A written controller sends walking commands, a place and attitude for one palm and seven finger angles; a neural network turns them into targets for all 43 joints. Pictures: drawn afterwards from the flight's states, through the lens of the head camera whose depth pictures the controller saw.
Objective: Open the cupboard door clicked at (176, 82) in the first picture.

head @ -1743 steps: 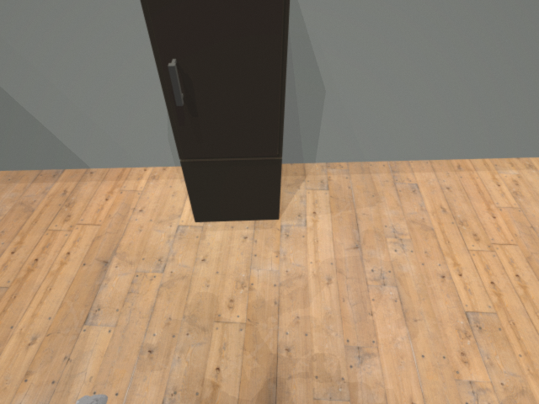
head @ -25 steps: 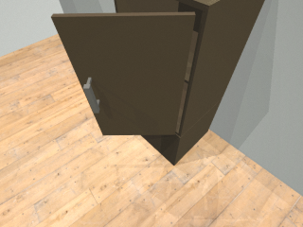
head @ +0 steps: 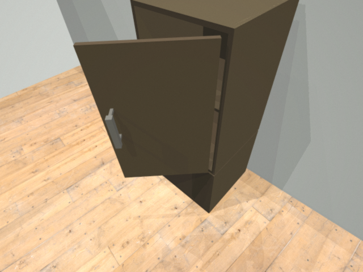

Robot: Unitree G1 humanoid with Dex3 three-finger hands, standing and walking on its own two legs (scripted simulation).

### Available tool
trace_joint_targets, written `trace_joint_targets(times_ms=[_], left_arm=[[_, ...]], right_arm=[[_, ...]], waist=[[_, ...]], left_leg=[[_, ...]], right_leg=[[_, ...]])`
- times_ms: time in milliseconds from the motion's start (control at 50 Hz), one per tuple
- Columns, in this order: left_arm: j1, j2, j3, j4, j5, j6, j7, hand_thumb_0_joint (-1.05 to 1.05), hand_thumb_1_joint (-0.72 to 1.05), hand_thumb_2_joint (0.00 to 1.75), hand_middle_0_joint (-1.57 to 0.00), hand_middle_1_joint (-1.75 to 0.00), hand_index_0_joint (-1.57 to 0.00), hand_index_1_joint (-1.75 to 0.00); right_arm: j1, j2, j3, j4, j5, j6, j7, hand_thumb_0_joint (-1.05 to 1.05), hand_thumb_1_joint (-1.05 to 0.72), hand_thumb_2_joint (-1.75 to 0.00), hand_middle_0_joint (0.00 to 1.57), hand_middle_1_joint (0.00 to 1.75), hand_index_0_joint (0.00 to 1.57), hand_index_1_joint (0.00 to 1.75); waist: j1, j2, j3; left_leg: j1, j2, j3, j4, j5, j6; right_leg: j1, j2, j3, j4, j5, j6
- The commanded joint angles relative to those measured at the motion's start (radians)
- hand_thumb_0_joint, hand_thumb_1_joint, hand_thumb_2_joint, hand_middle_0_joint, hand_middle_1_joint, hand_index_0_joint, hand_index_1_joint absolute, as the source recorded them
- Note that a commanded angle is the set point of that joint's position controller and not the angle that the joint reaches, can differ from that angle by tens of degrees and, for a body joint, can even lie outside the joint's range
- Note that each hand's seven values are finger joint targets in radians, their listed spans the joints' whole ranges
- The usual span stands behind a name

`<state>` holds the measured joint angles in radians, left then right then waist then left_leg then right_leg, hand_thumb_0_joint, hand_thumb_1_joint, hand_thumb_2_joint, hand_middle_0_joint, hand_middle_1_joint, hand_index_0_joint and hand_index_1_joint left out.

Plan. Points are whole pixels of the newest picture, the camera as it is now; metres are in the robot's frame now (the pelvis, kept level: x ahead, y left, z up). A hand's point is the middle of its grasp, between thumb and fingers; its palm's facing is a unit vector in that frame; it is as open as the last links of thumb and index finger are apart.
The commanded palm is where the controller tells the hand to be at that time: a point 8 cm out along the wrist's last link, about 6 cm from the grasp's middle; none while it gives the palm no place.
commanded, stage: come to a stop and stand still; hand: left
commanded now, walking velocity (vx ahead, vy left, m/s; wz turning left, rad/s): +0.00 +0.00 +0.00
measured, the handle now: (115, 128) +0.54 +0.26 -0.02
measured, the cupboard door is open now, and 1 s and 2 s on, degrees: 46 46 46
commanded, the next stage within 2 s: look again from close up in 0.14 s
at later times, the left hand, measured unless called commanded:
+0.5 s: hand out of the picture +0.02 +0.18 -0.17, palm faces +0.01 -0.98 -0.20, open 7.4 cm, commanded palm none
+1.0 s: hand out of the picture +0.15 +0.19 -0.09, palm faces +0.26 -0.95 -0.17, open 7.4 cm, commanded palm +0.12 +0.24 -0.06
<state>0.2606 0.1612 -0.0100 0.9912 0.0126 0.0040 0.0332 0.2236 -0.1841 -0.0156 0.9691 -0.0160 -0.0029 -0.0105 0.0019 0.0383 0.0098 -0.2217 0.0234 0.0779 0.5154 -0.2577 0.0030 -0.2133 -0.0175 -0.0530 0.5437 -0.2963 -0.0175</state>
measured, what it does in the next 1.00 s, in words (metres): stands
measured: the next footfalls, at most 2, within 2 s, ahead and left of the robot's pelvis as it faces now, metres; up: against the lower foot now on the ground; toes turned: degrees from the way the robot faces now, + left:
none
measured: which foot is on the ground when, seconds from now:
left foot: down 0.00-1.00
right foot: down 0.00-1.00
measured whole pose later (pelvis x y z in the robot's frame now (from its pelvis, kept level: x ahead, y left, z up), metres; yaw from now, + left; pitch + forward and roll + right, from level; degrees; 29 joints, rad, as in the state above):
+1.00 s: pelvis +0.02 +0.00 +0.00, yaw +1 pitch +0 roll +1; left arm 0.44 0.15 0.03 0.37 -0.12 -0.05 0.09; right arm 0.30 -0.20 -0.01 0.91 0.03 -0.18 -0.06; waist 0.01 0.01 0.01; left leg -0.24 0.01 0.06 0.51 -0.27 0.00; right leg -0.21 -0.03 -0.07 0.53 -0.32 -0.01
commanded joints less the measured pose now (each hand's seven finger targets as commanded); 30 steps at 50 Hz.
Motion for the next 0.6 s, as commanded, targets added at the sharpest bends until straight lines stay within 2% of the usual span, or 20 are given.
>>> trace_joint_targets(times_ms=[0, 60, 80, 200, 320, 380, 420, 460, 520, 580], left_arm=[[0.010, 0.143, 0.027, -0.044, 0.002, -0.023, 0.000, 0.00, 0.90, 0.90, -0.20, -0.30, -0.20, -0.30], [0.014, 0.147, 0.027, -0.034, 0.001, -0.024, -0.002, 0.00, 0.90, 0.90, -0.20, -0.30, -0.20, -0.30], [0.015, 0.146, 0.027, -0.028, 0.001, -0.025, -0.003, 0.00, 0.90, 0.90, -0.20, -0.30, -0.20, -0.30], [0.031, 0.143, 0.021, 0.015, -0.004, -0.033, -0.005, 0.00, 0.90, 0.90, -0.20, -0.30, -0.20, -0.30], [0.037, 0.134, 0.018, 0.056, -0.003, -0.035, -0.001, 0.00, 0.90, 0.90, -0.20, -0.30, -0.20, -0.30], [0.042, 0.129, 0.017, 0.074, -0.005, -0.034, 0.000, 0.00, 0.90, 0.90, -0.20, -0.30, -0.20, -0.30], [0.048, 0.122, 0.017, 0.080, -0.003, -0.034, 0.001, 0.00, 0.90, 0.90, -0.20, -0.30, -0.20, -0.30], [0.050, 0.117, 0.015, 0.085, -0.004, -0.033, 0.001, 0.00, 0.90, 0.90, -0.20, -0.30, -0.20, -0.30], [0.046, 0.113, 0.016, 0.090, -0.001, -0.032, 0.002, 0.00, 0.90, 0.90, -0.20, -0.30, -0.20, -0.30], [0.051, 0.113, 0.018, 0.093, -0.001, -0.034, 0.002, 0.00, 0.90, 0.90, -0.20, -0.30, -0.20, -0.30]], right_arm=[[0.058, -0.097, -0.003, -0.025, -0.007, -0.013, -0.001, 0.00, -0.90, -0.90, 0.20, 0.30, 0.20, 0.30], [0.066, -0.100, 0.002, -0.003, -0.007, -0.018, -0.001, 0.00, -0.90, -0.90, 0.20, 0.30, 0.20, 0.30], [0.070, -0.100, 0.005, 0.004, -0.006, -0.020, -0.002, 0.00, -0.90, -0.90, 0.20, 0.30, 0.20, 0.30], [0.093, -0.097, 0.013, 0.058, -0.001, -0.031, -0.007, 0.00, -0.90, -0.90, 0.20, 0.30, 0.20, 0.30], [0.106, -0.081, 0.014, 0.110, 0.004, -0.033, -0.012, 0.00, -0.90, -0.90, 0.20, 0.30, 0.20, 0.30], [0.106, -0.079, 0.015, 0.125, 0.004, -0.033, -0.014, 0.00, -0.90, -0.90, 0.20, 0.30, 0.20, 0.30], [0.104, -0.071, 0.013, 0.131, 0.004, -0.033, -0.016, 0.00, -0.90, -0.90, 0.20, 0.30, 0.20, 0.30], [0.099, -0.073, 0.013, 0.136, 0.005, -0.033, -0.017, 0.00, -0.90, -0.90, 0.20, 0.30, 0.20, 0.30], [0.095, -0.067, 0.011, 0.139, 0.004, -0.032, -0.018, 0.00, -0.90, -0.90, 0.20, 0.30, 0.20, 0.30], [0.085, -0.069, 0.010, 0.138, 0.003, -0.034, -0.019, 0.00, -0.90, -0.90, 0.20, 0.30, 0.20, 0.30]], waist=[[-0.014, -0.065, 0.078], [-0.008, -0.039, 0.071], [-0.007, -0.055, 0.072], [0.000, -0.046, 0.026], [0.001, -0.051, 0.033], [0.002, -0.025, 0.036], [0.002, -0.044, 0.043], [0.002, -0.025, 0.039], [0.001, -0.030, 0.057], [0.002, -0.038, 0.038]], left_leg=[[-0.031, 0.063, -0.111, -0.169, -0.087, 0.031], [-0.043, 0.066, -0.118, -0.187, -0.084, 0.031], [-0.046, 0.068, -0.116, -0.189, -0.080, 0.030], [-0.012, 0.073, -0.111, -0.171, 0.045, 0.030], [0.012, 0.081, -0.102, -0.161, 0.119, 0.027], [0.012, 0.082, -0.100, -0.162, 0.124, 0.026], [0.022, 0.083, -0.098, -0.159, 0.135, 0.027], [0.030, 0.084, -0.097, -0.160, 0.141, 0.026], [0.028, 0.087, -0.098, -0.167, 0.133, 0.027], [0.042, 0.087, -0.093, -0.159, 0.155, 0.026]], right_leg=[[-0.096, -0.076, 0.128, -0.193, -0.134, -0.025], [-0.072, -0.077, 0.123, -0.192, -0.111, -0.025], [-0.068, -0.078, 0.119, -0.191, -0.107, -0.025], [-0.010, -0.090, 0.109, -0.178, 0.015, -0.026], [0.012, -0.092, 0.096, -0.166, 0.118, -0.026], [0.015, -0.093, 0.095, -0.165, 0.121, -0.024], [0.012, -0.091, 0.095, -0.167, 0.140, -0.024], [0.009, -0.092, 0.098, -0.165, 0.145, -0.023], [0.000, -0.086, 0.096, -0.169, 0.136, -0.021], [0.008, -0.092, 0.097, -0.165, 0.169, -0.020]])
